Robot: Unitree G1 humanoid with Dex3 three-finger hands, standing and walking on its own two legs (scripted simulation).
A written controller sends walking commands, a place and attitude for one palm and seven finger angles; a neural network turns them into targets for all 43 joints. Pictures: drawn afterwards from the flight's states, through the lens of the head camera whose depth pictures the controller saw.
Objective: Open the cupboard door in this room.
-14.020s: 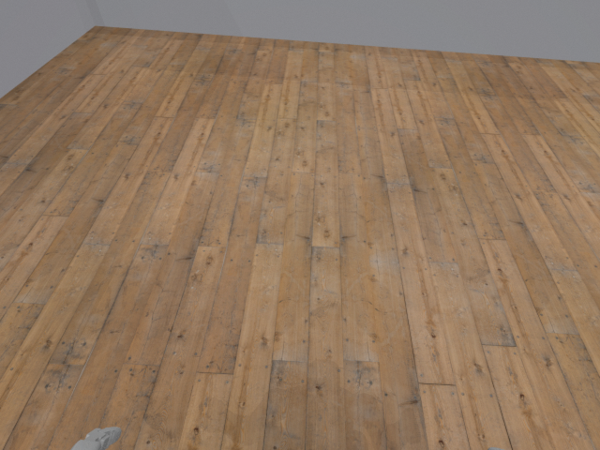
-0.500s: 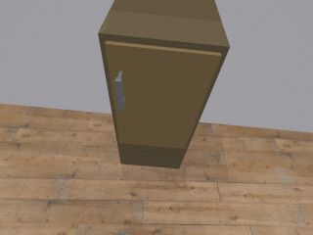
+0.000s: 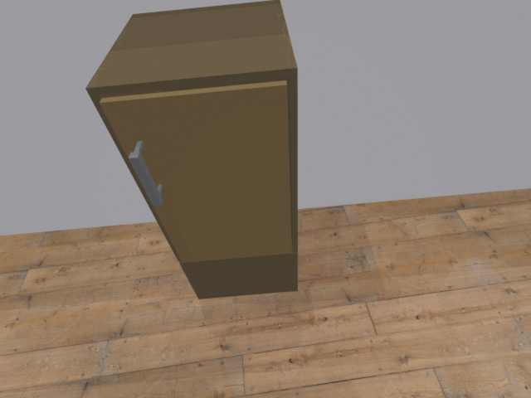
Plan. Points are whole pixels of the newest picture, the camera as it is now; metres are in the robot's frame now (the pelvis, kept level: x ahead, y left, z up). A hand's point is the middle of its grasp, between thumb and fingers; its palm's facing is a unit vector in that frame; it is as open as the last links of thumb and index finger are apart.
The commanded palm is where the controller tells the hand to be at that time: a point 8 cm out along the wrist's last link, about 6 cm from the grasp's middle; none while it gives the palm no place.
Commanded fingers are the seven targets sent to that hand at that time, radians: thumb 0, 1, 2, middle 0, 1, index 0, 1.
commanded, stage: come to a stop and stand still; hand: left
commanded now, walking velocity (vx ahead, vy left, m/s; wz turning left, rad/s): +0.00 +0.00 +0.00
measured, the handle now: (148, 174) +0.57 +0.27 +0.00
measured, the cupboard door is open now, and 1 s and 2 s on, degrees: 0 0 0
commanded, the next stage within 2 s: look again from close up in 1.24 s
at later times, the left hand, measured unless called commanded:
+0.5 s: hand out of the picture +0.02 +0.12 -0.15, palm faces +0.05 -0.97 -0.22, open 7.3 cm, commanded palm none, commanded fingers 0.00 0.90 0.90 -0.20 -0.30 -0.20 -0.30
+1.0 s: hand out of the picture +0.05 +0.13 -0.15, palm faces +0.07 -0.98 -0.21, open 7.4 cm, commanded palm none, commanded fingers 0.00 0.90 0.90 -0.20 -0.30 -0.20 -0.30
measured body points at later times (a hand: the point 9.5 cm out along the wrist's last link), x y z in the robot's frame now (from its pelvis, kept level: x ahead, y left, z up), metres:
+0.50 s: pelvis +0.03 -0.05 +0.02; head +0.04 -0.08 +0.47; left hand +0.02 +0.17 -0.13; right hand +0.00 -0.27 -0.16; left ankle +0.05 +0.13 -0.71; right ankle -0.01 -0.13 -0.71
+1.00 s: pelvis +0.06 -0.04 +0.02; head +0.08 -0.06 +0.47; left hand +0.05 +0.18 -0.13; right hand +0.08 -0.27 -0.15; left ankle +0.05 +0.13 -0.71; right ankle -0.01 -0.13 -0.71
